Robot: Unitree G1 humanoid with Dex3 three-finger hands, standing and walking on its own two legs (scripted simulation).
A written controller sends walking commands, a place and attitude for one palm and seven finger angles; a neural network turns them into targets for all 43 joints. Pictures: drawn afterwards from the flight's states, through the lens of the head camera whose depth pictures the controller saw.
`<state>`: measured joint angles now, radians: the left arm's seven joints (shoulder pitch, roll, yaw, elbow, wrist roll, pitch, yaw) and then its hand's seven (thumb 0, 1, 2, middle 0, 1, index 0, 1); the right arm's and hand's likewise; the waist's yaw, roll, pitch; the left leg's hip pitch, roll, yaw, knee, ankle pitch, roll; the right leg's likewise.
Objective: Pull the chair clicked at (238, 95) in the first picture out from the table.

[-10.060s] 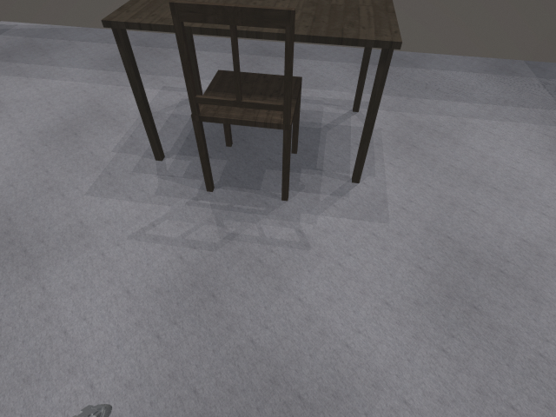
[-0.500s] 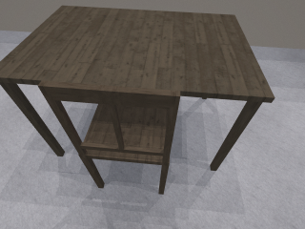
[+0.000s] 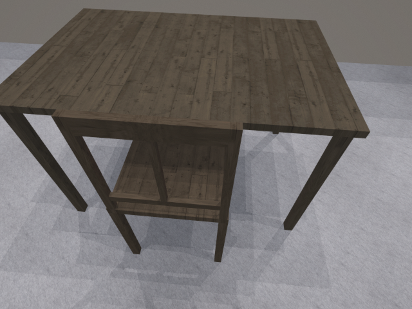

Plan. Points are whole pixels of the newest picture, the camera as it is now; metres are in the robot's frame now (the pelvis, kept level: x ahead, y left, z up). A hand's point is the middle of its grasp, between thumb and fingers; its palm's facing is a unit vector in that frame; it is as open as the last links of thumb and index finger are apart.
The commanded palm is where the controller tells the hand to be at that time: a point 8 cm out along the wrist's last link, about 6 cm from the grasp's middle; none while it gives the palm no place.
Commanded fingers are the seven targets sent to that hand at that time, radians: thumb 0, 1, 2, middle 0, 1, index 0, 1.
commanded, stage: look again from close up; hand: left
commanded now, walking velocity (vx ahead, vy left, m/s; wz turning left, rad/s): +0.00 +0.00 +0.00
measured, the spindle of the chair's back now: (158, 173) +0.47 +0.17 -0.09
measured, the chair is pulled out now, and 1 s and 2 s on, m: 0.00 0.00 0.00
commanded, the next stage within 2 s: raise the hand toward the chair's back in 0.10 s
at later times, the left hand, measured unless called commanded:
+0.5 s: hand (122, 280) +0.17 +0.17 -0.02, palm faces -0.03 -1.00 -0.02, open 8.3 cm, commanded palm +0.11 +0.24 -0.07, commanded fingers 0.00 0.53 0.74 -0.16 -0.24 -0.16 -0.24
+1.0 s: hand (105, 303) +0.14 +0.20 -0.06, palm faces -0.02 -1.00 -0.03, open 12.6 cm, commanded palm +0.11 +0.26 -0.06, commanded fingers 0.00 -0.06 0.49 -0.10 -0.15 -0.10 -0.15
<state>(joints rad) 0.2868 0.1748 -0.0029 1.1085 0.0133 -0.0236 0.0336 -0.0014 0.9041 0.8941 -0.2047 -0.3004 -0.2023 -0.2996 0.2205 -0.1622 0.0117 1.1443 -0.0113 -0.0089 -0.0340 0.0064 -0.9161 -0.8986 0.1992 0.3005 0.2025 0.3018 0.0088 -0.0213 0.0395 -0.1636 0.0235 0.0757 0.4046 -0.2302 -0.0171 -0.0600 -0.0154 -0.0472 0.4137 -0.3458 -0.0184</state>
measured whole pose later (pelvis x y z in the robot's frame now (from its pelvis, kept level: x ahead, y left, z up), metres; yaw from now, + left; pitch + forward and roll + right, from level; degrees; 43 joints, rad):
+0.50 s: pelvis -0.05 +0.00 -0.06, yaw +1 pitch +10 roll +1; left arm 0.27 0.17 0.15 0.27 -0.23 -0.55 -0.30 0.00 0.75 0.82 -0.18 -0.27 -0.18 -0.27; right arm 0.15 -0.25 -0.07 0.65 0.01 -0.22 -0.02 0.01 -0.91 -0.90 0.20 0.30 0.20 0.30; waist -0.03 -0.02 -0.13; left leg -0.71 0.04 0.06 0.90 -0.35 -0.02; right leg -0.63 -0.03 -0.05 0.97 -0.52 -0.02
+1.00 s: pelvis -0.09 +0.02 -0.10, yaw +1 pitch +14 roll -3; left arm 0.32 0.23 0.15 0.06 -0.25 -0.34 -0.25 0.00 0.16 0.58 -0.13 -0.19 -0.13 -0.19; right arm 0.27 -0.17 0.03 0.58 0.02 -0.17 -0.07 0.02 -0.90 -0.90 0.21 0.30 0.21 0.30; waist -0.02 0.04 -0.13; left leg -1.00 0.06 0.00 1.16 -0.41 0.01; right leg -0.86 -0.01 -0.09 1.16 -0.55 -0.02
